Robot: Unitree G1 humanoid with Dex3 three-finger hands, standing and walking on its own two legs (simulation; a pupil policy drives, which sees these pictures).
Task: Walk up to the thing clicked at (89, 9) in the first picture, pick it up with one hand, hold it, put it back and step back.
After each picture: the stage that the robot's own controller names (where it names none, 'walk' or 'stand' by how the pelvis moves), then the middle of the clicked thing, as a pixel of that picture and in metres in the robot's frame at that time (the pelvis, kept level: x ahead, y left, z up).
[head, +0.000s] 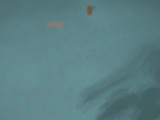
stand; (89, 10) +1.93 -0.10 -0.72
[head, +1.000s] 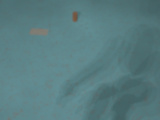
walk; (75, 16) +1.79 -0.01 -0.72
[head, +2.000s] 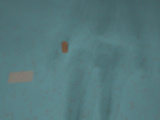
walk; (64, 47) +1.15 +0.09 -0.72
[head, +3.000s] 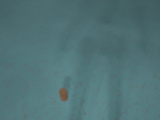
walk; (63, 94) +0.65 +0.17 -0.71
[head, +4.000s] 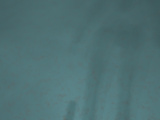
walk; out of the picture +0.38 +0.22 -0.70
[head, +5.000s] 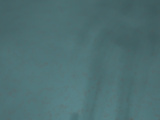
stand; out of the picture +0.30 +0.16 -0.72
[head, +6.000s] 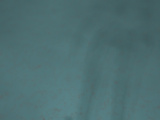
stand; out of the picture +0.28 +0.18 -0.73
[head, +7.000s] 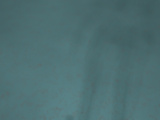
stand; out of the picture +0.27 +0.18 -0.73
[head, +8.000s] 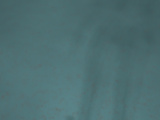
stand; out of the picture +0.27 +0.18 -0.73
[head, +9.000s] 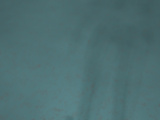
stand; out of the picture +0.26 +0.19 -0.73
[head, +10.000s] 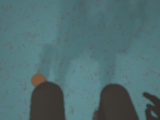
go down; (39, 81) +0.34 +0.20 -0.40
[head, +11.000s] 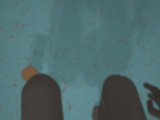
go down; (31, 75) +0.34 +0.23 -0.31
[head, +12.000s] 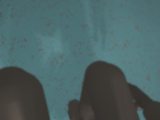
close in; out of the picture +0.32 +0.26 -0.22
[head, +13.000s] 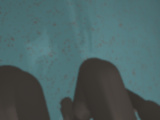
close; out of the picture +0.32 +0.27 -0.21
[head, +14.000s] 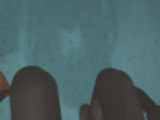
lift; out of the picture +0.27 +0.27 -0.15
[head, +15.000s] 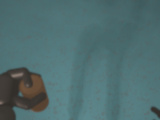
lift; (35, 94) +0.29 +0.17 +0.01
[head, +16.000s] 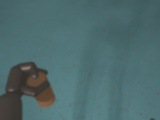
hold; (42, 90) +0.32 +0.16 -0.01
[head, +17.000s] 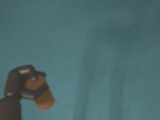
hold; (40, 93) +0.31 +0.17 -0.02
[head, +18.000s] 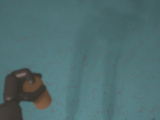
crouch; (38, 93) +0.32 +0.17 -0.08
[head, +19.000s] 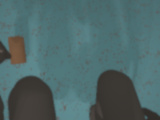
lower; (17, 50) +0.48 +0.25 -0.28
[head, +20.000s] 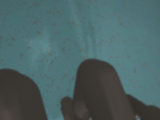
lower; out of the picture +0.47 +0.32 -0.25
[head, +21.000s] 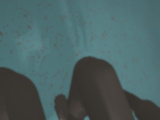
lower; out of the picture +0.46 +0.32 -0.24
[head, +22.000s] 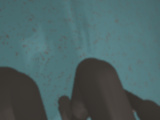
lower; out of the picture +0.46 +0.30 -0.24
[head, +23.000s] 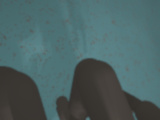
lower; out of the picture +0.47 +0.30 -0.24
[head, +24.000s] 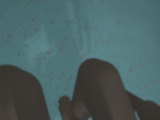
open; out of the picture +0.47 +0.29 -0.24
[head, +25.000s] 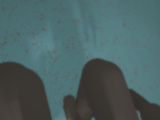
stand; out of the picture +0.47 +0.29 -0.24
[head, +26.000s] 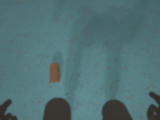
walk; (54, 73) +0.48 +0.19 -0.53
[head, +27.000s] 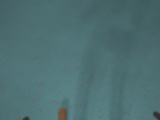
stand; (62, 117) +0.44 +0.17 -0.69
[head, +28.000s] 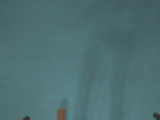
stand; (61, 117) +0.44 +0.18 -0.69
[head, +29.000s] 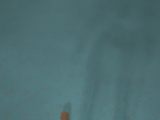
stand; out of the picture +0.46 +0.19 -0.75
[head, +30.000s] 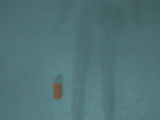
walk; (57, 91) +0.53 +0.18 -0.73
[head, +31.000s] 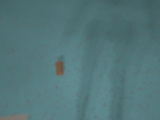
walk; (59, 68) +0.79 +0.28 -0.72
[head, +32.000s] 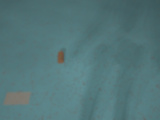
stand; (60, 57) +1.06 +0.25 -0.73
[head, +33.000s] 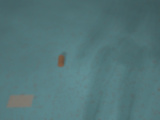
stand; (61, 61) +1.07 +0.26 -0.75
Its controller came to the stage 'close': yes
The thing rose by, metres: 0.70
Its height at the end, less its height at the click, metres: -0.02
